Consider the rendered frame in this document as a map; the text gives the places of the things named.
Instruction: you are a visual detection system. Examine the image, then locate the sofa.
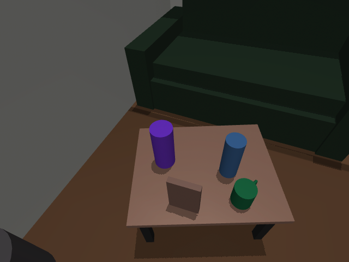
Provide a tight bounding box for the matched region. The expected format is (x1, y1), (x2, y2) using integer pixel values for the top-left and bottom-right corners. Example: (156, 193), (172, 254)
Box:
(124, 0), (349, 162)

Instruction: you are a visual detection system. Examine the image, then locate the coffee table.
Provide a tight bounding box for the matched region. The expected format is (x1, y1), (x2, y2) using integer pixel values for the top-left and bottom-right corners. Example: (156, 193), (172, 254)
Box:
(126, 124), (295, 242)

